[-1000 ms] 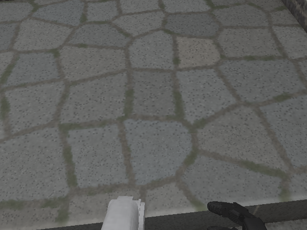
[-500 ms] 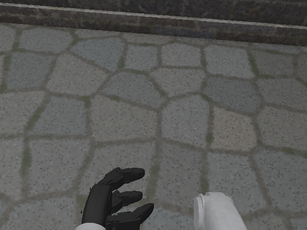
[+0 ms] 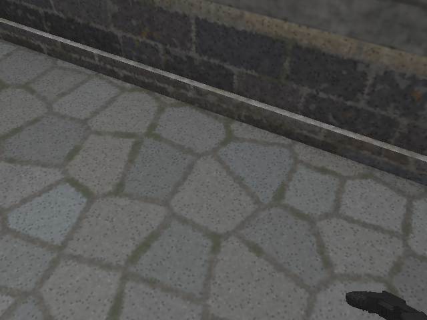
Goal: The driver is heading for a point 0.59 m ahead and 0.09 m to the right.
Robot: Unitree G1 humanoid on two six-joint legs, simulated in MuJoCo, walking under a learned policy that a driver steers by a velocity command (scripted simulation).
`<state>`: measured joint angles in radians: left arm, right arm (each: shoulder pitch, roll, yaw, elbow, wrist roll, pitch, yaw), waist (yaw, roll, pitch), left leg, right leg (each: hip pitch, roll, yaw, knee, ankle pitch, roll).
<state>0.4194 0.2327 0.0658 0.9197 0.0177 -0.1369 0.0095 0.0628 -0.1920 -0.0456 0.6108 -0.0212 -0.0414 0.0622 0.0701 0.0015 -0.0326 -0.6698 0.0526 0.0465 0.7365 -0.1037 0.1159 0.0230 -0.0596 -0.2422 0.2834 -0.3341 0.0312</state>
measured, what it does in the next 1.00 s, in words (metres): walks ahead: left foot, then right foot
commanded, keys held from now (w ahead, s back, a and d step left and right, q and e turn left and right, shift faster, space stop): w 0.22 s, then w+e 0.38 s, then no key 0.40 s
